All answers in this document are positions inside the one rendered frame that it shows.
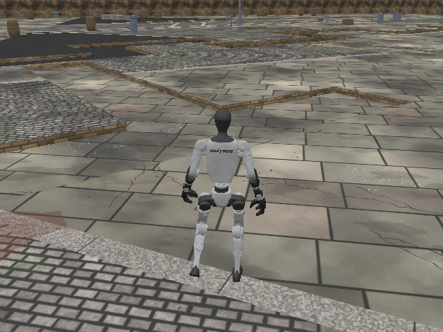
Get right robot thigh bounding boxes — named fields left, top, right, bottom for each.
left=231, top=192, right=245, bottom=239

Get robot left upper arm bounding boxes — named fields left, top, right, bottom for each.
left=188, top=139, right=208, bottom=177

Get robot right hand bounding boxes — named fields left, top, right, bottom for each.
left=250, top=198, right=266, bottom=216

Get robot left forearm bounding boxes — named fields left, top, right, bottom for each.
left=183, top=166, right=195, bottom=192

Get robot left hand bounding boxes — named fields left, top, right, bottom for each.
left=181, top=190, right=198, bottom=203

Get robot right forearm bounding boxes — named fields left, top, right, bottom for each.
left=249, top=168, right=264, bottom=201

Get robot right upper arm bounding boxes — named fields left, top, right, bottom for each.
left=237, top=140, right=256, bottom=179

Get robot head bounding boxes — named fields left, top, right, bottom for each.
left=211, top=109, right=234, bottom=142

